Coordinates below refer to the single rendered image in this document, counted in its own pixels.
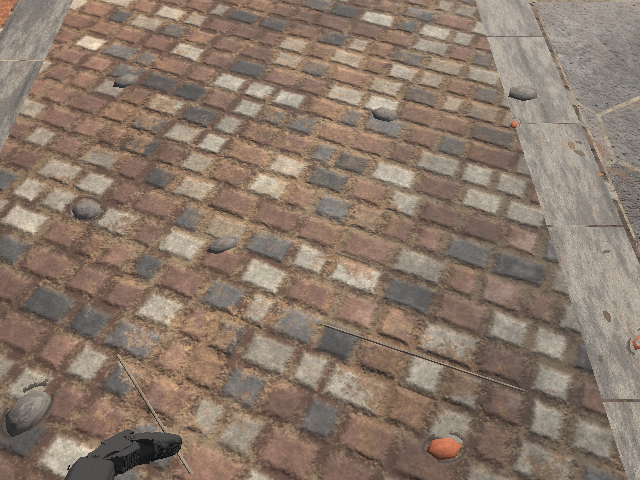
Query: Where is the robot left hand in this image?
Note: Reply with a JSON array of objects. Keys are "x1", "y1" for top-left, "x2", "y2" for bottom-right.
[{"x1": 64, "y1": 429, "x2": 182, "y2": 480}]

